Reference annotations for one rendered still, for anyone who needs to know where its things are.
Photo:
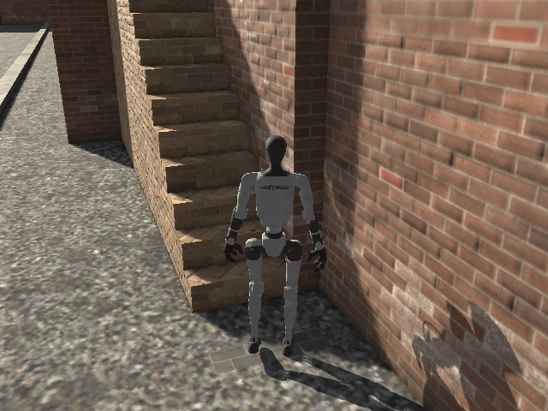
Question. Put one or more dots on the right robot shin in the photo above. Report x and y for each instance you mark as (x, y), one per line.
(289, 316)

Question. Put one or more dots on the robot left upper arm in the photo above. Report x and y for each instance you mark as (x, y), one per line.
(243, 195)

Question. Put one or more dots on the right robot forearm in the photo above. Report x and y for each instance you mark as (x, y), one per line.
(315, 232)

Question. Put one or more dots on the right robot hand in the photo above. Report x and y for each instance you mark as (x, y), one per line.
(320, 260)

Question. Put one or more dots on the robot right thigh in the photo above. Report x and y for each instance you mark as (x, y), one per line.
(293, 257)

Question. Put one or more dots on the robot right upper arm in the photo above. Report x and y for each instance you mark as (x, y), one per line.
(305, 193)

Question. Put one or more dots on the left robot hand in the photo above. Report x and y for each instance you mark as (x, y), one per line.
(229, 249)

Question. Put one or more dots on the left robot forearm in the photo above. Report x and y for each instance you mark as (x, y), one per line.
(234, 229)

